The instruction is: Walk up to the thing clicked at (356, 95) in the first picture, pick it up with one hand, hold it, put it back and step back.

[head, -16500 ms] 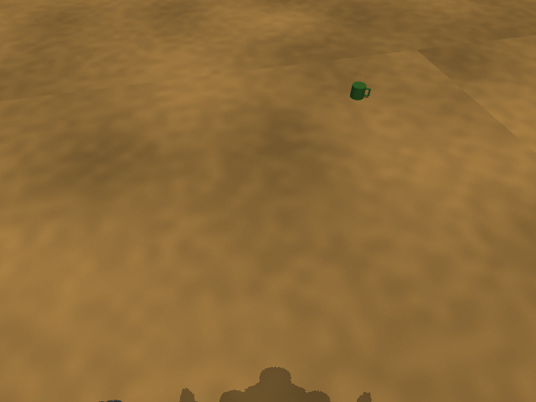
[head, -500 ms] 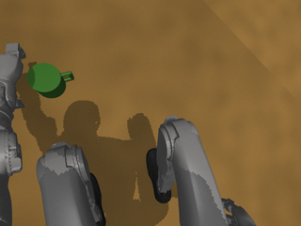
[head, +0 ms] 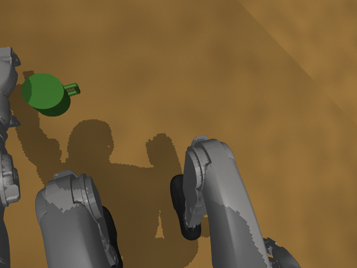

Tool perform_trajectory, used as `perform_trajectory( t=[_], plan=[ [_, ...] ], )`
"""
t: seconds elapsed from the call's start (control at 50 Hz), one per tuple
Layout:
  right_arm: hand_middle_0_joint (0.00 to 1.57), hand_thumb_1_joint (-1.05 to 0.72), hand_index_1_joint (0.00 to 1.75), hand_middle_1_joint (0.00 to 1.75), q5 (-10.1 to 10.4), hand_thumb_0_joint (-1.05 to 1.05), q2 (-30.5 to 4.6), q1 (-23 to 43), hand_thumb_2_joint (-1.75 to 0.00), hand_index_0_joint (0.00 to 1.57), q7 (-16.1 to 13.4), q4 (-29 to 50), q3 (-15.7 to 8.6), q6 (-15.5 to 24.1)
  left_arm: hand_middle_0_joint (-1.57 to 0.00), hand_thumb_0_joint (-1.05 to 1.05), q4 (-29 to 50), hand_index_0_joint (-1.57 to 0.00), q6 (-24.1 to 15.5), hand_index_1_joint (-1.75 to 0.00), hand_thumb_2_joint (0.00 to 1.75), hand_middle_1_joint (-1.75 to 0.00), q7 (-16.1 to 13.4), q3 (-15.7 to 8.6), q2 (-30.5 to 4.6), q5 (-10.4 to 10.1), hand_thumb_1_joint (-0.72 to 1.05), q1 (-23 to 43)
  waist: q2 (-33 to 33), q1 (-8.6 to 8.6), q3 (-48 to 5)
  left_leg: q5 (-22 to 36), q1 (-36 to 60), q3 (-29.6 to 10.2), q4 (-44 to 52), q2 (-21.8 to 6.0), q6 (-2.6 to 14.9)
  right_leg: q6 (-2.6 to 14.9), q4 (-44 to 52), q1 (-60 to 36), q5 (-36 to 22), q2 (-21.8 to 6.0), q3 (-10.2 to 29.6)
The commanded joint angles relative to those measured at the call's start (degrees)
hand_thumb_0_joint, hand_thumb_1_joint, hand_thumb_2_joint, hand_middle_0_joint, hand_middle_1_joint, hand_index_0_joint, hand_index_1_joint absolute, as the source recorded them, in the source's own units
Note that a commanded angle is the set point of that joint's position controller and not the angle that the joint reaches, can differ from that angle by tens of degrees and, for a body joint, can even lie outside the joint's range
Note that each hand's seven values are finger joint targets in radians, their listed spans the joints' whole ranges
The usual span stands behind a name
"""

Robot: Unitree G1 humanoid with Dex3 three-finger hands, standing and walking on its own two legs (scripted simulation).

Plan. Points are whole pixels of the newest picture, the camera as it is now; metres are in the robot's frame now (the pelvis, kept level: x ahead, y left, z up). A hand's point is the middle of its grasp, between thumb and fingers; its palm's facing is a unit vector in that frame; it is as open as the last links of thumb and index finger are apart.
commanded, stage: rise first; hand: left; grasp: from above
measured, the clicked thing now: (54, 94) +0.54 +0.20 -0.29
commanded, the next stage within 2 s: approach in 0.68 s
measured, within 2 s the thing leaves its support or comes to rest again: neither
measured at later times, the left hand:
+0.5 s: hand (1, 97) +0.49 +0.27 -0.15, palm faces -0.45 -0.05 -0.89, open 14.2 cm
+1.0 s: hand (14, 90) +0.51 +0.25 -0.16, palm faces -0.44 -0.04 -0.90, open 14.1 cm
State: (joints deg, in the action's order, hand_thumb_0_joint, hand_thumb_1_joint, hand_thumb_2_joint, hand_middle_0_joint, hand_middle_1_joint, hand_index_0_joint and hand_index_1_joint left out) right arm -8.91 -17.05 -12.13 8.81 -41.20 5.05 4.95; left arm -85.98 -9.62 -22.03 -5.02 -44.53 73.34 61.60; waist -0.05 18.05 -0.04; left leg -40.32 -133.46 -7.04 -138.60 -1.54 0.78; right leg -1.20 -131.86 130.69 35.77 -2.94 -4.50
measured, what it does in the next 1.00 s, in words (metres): stands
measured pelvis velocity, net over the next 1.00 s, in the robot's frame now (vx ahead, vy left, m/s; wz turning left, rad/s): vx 0.00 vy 0.00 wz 0.00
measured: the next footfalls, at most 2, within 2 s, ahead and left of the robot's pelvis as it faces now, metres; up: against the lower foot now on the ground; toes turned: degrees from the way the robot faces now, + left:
none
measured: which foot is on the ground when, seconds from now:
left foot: down 0.00-1.00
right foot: down 0.00-1.00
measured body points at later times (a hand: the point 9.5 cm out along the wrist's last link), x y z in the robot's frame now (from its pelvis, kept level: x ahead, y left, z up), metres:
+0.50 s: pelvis +0.00 +0.00 +0.01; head +0.25 +0.06 +0.37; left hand +0.51 +0.27 -0.10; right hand +0.01 -0.28 -0.08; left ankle +0.07 +0.12 -0.30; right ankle +0.11 -0.13 -0.30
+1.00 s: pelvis +0.00 +0.00 +0.00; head +0.25 +0.07 +0.37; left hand +0.53 +0.25 -0.11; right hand +0.00 -0.27 -0.08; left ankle +0.07 +0.12 -0.30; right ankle +0.11 -0.13 -0.30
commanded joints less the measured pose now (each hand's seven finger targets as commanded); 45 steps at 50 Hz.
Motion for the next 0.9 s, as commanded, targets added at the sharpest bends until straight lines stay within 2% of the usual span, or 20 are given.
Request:
perform_trajectory(
  t=[0.0, 0.1, 0.16, 0.24, 0.3, 0.34, 0.38, 0.42, 0.48, 0.5, 0.54, 0.56, 0.66, 0.68, 0.72, 0.74, 0.76, 0.8, 0.82, 0.88],
  plan=[
    [0.20, -0.91, 0.30, 0.30, 0.16, 0.00, -14.84, -13.95, -0.90, 0.20, -0.34, -0.28, -4.89, -0.14, -0.06, 0.00, 10.45, -0.06, 0.02, -1.05, 1.03, -1.04, -2.20, -0.68, -13.29, -0.81, -0.58, 20.11, -18.79, 1.62, -41.56, 11.60, 29.08, 4.92, 14.49, 1.78, 0.87, 2.97, 12.63, -23.07, -11.34, 2.90, -4.25],
    [0.20, -0.91, 0.30, 0.30, 0.77, 0.00, -15.29, -13.73, -0.90, 0.20, -0.32, -0.05, -5.09, -0.62, -0.06, 0.00, 8.07, -0.06, 1.27, -1.04, 1.03, -1.03, -1.94, 0.12, -11.99, -1.11, -0.58, 19.19, -20.05, 1.28, -41.28, 12.74, 30.60, 4.20, 15.71, 1.69, 0.52, 3.28, 12.12, -20.96, -12.44, 2.76, -4.62],
    [0.20, -0.91, 0.30, 0.30, 0.80, 0.00, -15.41, -14.30, -0.90, 0.20, -0.21, 0.08, -4.88, -0.79, -0.07, 0.00, 9.09, -0.06, 1.50, -1.04, 1.03, -1.03, -1.11, -0.93, -14.19, -0.58, -0.58, 19.37, -20.11, 1.28, -39.23, 12.86, 30.15, 4.09, 16.10, 1.71, 0.48, 3.30, 12.10, -20.57, -12.07, 2.67, -4.72],
    [0.20, -0.91, 0.30, 0.30, 0.96, 0.00, -14.99, -13.75, -0.90, 0.20, -0.04, 0.34, -4.79, -0.99, -0.07, 0.00, 8.11, -0.06, 1.26, -1.04, 1.04, -1.03, -0.15, 0.17, -10.83, -1.34, -0.58, 17.27, -19.72, 0.99, -38.81, 12.85, 30.28, 4.03, 16.30, 1.78, 0.45, 3.24, 12.30, -20.39, -11.88, 2.60, -4.73],
    [0.20, -0.91, 0.30, 0.30, 1.07, 0.00, -15.07, -13.89, -0.90, 0.20, 0.00, 0.50, -5.07, -1.22, -0.07, 0.00, 8.44, -0.06, 0.75, -1.04, 1.04, -1.02, 0.43, -0.33, -12.25, -1.31, -0.59, 17.83, -17.67, 1.19, -38.67, 10.98, 27.86, 4.44, 16.15, 1.91, 0.82, 3.20, 13.18, -22.03, -10.47, 2.81, -4.52],
    [0.20, -0.91, 0.30, 0.30, 1.17, 0.00, -14.57, -13.65, -0.90, 0.20, -0.02, 0.61, -4.89, -1.25, -0.07, 0.00, 8.45, -0.06, 0.36, -1.04, 1.05, -1.02, 1.07, 1.05, -11.19, -1.44, -0.59, 17.87, -16.61, 1.37, -38.33, 9.79, 26.97, 4.87, 16.00, 2.09, 1.03, 3.13, 13.91, -22.64, -9.45, 2.95, -4.14],
    [0.20, -0.91, 0.30, 0.30, 0.93, 0.00, -14.99, -13.95, -0.90, 0.20, -0.12, 0.57, -5.15, -1.32, -0.07, 0.00, 9.47, -0.06, -0.20, -1.04, 1.04, -1.03, 1.00, -0.50, -13.32, -1.11, -0.58, 18.74, -16.72, 1.50, -37.67, 9.12, 26.72, 4.83, 15.84, 2.00, 1.08, 3.08, 13.96, -22.44, -8.73, 2.95, -4.13],
    [0.20, -0.91, 0.30, 0.30, 1.12, 0.00, -14.64, -13.59, -0.90, 0.20, -0.25, 0.51, -4.92, -1.33, -0.07, 0.00, 10.47, -0.06, -0.82, -1.03, 1.05, -1.01, 0.80, 1.32, -10.71, -1.39, -0.58, 19.71, -17.14, 1.53, -39.43, 9.58, 28.06, 4.50, 15.97, 1.95, 0.88, 3.06, 13.83, -21.95, -9.35, 2.94, -4.43],
    [0.20, -0.91, 0.30, 0.30, 1.09, 0.00, -14.81, -13.55, -0.90, 0.20, -0.24, 0.68, -4.69, -1.09, -0.07, 0.00, 8.24, -0.06, -1.01, -1.04, 1.04, -1.03, 0.24, 1.49, -11.08, -0.59, -0.58, 18.90, -17.62, 1.76, -38.31, 10.06, 27.98, 4.60, 15.98, 2.06, 0.75, 3.06, 13.53, -21.66, -9.67, 2.91, -4.49],
    [0.20, -0.91, 0.30, 0.30, 0.87, 0.00, -15.01, -14.28, -0.90, 0.20, -0.27, 0.28, -4.79, -1.08, -0.07, 0.00, 10.95, -0.06, -1.38, -1.03, 1.03, -1.02, -0.21, 0.02, -13.69, -0.43, -0.58, 21.84, -17.63, 1.99, -39.11, 10.50, 28.36, 4.63, 15.48, 1.99, 0.85, 2.99, 13.46, -21.86, -10.14, 2.82, -4.48],
    [0.20, -0.91, 0.30, 0.30, 0.86, 0.00, -14.67, -13.50, -0.90, 0.20, -0.44, 0.37, -4.47, -0.95, -0.07, 0.00, 6.90, -0.06, -1.00, -1.04, 1.04, -1.02, -0.91, 0.73, -11.94, -0.27, -0.59, 19.37, -17.14, 1.66, -39.06, 10.95, 28.33, 4.74, 15.23, 2.03, 0.81, 3.04, 13.30, -22.05, -10.56, 2.98, -4.41],
    [0.20, -0.91, 0.30, 0.30, 0.80, 0.00, -15.01, -13.98, -0.90, 0.20, -0.38, 0.16, -4.42, -0.81, -0.07, 0.00, 9.45, -0.06, -1.27, -1.04, 1.04, -1.03, -1.40, -0.05, -13.60, -0.01, -0.58, 22.31, -18.52, 2.02, -39.14, 11.04, 28.71, 4.55, 15.45, 2.05, 0.77, 3.08, 12.94, -21.01, -10.66, 2.79, -4.54],
    [0.20, -0.91, 0.30, 0.30, 0.28, 0.00, -15.03, -13.60, -0.90, 0.20, -0.34, 0.27, -4.09, -0.25, -0.07, 0.00, 7.36, -0.06, -0.65, -1.04, 1.04, -1.03, -2.42, -0.06, -13.75, 0.84, -0.59, 22.28, -19.50, 2.43, -38.00, 9.60, 28.38, 4.67, 15.55, 2.08, 0.77, 3.25, 12.75, -19.92, -9.52, 2.90, -4.74],
    [0.20, -0.91, 0.30, 0.30, 0.42, 0.00, -15.11, -13.41, -0.90, 0.20, -0.34, 0.50, -4.17, -0.32, -0.06, 0.00, 6.39, -0.05, -0.34, -1.04, 1.05, -1.02, -2.49, -0.49, -13.87, 0.91, -0.59, 19.91, -19.70, 1.17, -39.34, 9.80, 28.07, 4.81, 16.19, 2.23, 0.76, 3.21, 12.85, -20.95, -9.50, 2.88, -4.70],
    [0.20, -0.91, 0.30, 0.30, 0.38, 0.00, -14.83, -12.91, -0.90, 0.20, -0.40, 0.44, -4.21, -0.16, -0.06, 0.00, 6.70, -0.06, -0.05, -1.05, 1.03, -1.04, -2.68, -0.45, -14.01, 0.19, -0.58, 20.60, -18.94, 1.15, -39.26, 8.97, 27.20, 5.10, 15.62, 2.12, 1.01, 3.19, 13.10, -21.26, -8.93, 2.90, -4.38],
    [0.20, -0.91, 0.30, 0.30, 0.17, 0.00, -15.07, -13.41, -0.90, 0.20, -0.24, 0.73, -4.13, 0.03, -0.07, 0.00, 7.56, -0.05, -0.04, -1.04, 1.04, -1.03, -2.48, -0.97, -14.87, 0.47, -0.59, 21.52, -18.11, 2.18, -38.52, 9.04, 27.18, 5.12, 15.25, 2.12, 1.14, 3.08, 13.32, -21.71, -9.08, 2.99, -4.39],
    [0.20, -0.91, 0.30, 0.30, 0.16, 0.00, -14.91, -13.64, -0.90, 0.20, -0.24, 0.42, -4.04, 0.17, -0.07, 0.00, 5.84, -0.03, 0.41, -1.04, 1.11, -0.99, -2.06, 0.16, -13.07, 0.52, -0.61, 20.09, -17.74, 2.18, -38.01, 9.19, 26.97, 5.40, 15.01, 2.20, 1.20, 2.99, 13.56, -21.48, -9.24, 2.89, -4.10],
    [0.20, -0.91, 0.30, 0.30, 0.09, 0.00, -14.96, -13.66, -0.90, 0.20, -0.32, 0.25, -4.34, 0.22, -0.06, 0.00, 7.73, -0.06, 0.27, -1.07, 1.02, -1.07, -1.77, -0.17, -13.59, 0.05, -0.57, 21.76, -17.87, 2.30, -39.15, 8.67, 26.23, 5.47, 14.89, 2.19, 1.29, 2.93, 13.73, -22.49, -8.94, 3.00, -3.95],
    [0.20, -0.91, 0.30, 0.30, 0.02, 0.00, -14.84, -13.84, -0.90, 0.20, -0.27, 0.35, -4.36, 0.29, -0.06, 0.00, 7.72, -0.06, 0.45, -1.07, 1.02, -1.07, -1.56, 0.60, -11.59, -0.52, -0.56, 21.22, -17.63, 2.56, -39.18, 9.41, 26.71, 5.37, 14.94, 2.04, 1.24, 2.84, 13.98, -22.99, -9.62, 3.03, -4.07],
    [0.20, -0.91, 0.30, 0.30, -0.08, 0.00, -14.77, -14.56, -0.90, 0.20, -0.10, -0.73, -4.29, 0.74, -0.06, 0.00, 6.08, -0.06, 0.50, -1.07, 1.01, -1.08, -1.09, 4.05, -5.86, -1.47, -0.56, 24.40, -17.09, 5.18, -36.80, 7.94, 26.68, 4.37, 15.11, 1.83, 0.98, 3.06, 13.74, -19.42, -8.65, 3.17, -4.97]
  ],
)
